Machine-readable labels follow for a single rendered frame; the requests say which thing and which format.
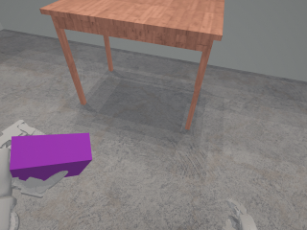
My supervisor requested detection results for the robot left hand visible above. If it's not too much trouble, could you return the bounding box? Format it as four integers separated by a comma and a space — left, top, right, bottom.
0, 120, 68, 198

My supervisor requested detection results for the left robot forearm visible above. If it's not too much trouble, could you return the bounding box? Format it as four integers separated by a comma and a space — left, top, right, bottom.
0, 195, 20, 230

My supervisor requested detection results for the table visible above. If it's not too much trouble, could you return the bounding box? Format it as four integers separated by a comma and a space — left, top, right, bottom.
39, 0, 224, 130

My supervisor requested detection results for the robot right hand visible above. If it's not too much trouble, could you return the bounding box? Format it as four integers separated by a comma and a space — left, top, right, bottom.
223, 198, 258, 230

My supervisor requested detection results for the sponge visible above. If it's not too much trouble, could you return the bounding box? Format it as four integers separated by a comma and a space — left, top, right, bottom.
10, 132, 92, 181

